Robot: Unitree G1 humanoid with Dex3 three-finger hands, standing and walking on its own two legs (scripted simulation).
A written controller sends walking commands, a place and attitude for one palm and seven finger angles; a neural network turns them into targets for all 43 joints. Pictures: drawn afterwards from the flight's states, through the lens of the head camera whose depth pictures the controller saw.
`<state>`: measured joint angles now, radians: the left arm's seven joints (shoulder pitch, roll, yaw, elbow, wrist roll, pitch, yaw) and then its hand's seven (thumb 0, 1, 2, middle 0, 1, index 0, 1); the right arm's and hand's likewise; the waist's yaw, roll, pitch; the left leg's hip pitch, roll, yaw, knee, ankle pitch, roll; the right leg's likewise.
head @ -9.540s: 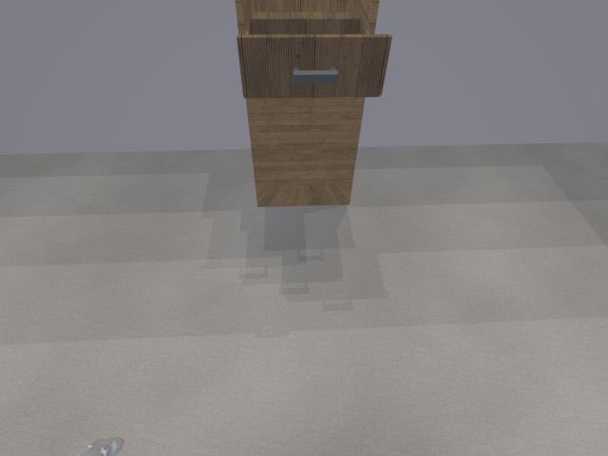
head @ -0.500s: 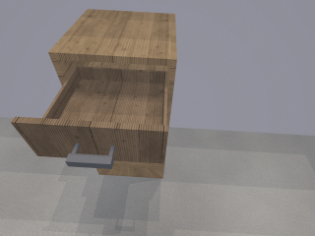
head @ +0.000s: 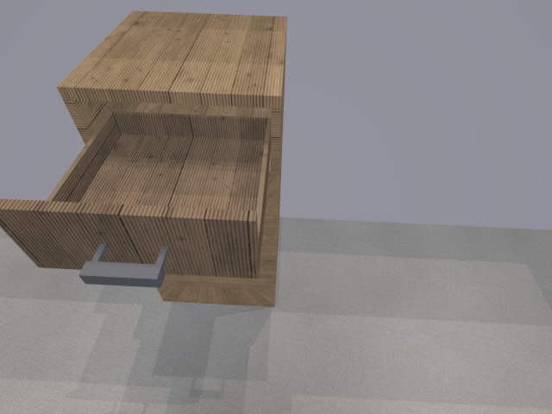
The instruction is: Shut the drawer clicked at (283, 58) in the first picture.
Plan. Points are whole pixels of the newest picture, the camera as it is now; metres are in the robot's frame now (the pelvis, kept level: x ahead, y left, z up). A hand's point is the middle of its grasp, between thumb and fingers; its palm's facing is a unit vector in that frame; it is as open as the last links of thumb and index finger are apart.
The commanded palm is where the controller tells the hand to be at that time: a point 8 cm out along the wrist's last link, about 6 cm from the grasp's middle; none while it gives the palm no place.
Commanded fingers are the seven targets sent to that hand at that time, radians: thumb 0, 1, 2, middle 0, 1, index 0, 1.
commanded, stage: come to a stop and stand still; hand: left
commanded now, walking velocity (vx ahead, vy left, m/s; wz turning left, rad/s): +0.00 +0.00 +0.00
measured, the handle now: (128, 262) +0.33 +0.25 +0.03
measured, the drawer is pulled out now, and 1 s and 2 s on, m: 0.30 0.30 0.30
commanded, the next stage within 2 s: look again from close up in 0.16 s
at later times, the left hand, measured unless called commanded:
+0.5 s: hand out of the picture +0.01 +0.20 -0.18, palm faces +0.05 -0.97 -0.24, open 7.4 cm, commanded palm none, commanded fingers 0.00 0.90 0.90 -0.20 -0.30 -0.20 -0.30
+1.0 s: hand out of the picture +0.12 +0.26 -0.11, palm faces +0.18 -0.96 -0.22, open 7.3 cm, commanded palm +0.11 +0.29 -0.06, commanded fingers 0.00 0.90 0.90 -0.32 -0.43 -0.32 -0.43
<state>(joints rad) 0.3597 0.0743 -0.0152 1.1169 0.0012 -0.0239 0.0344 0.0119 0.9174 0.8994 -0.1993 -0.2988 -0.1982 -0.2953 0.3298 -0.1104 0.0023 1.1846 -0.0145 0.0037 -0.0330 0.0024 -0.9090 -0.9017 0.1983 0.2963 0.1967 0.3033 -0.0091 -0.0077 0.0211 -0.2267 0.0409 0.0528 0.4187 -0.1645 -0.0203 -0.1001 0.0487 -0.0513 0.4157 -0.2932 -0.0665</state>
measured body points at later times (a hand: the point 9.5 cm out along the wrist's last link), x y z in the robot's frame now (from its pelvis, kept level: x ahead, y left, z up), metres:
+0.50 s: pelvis +0.02 +0.02 -0.01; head +0.03 +0.01 +0.44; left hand +0.01 +0.25 -0.16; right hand +0.05 -0.22 -0.17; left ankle +0.04 +0.13 -0.74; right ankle -0.04 -0.07 -0.74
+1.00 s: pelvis +0.00 +0.07 -0.01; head +0.02 +0.08 +0.44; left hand +0.10 +0.31 -0.10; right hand +0.06 -0.17 -0.14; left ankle +0.04 +0.13 -0.74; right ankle -0.04 -0.07 -0.73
